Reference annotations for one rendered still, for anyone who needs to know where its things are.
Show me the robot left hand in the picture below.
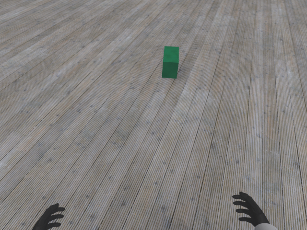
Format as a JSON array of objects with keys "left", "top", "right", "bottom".
[{"left": 32, "top": 203, "right": 65, "bottom": 230}]

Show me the carton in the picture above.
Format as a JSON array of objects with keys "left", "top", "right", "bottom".
[{"left": 162, "top": 46, "right": 179, "bottom": 79}]

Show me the robot right hand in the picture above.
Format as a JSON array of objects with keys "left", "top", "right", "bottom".
[{"left": 232, "top": 192, "right": 269, "bottom": 227}]

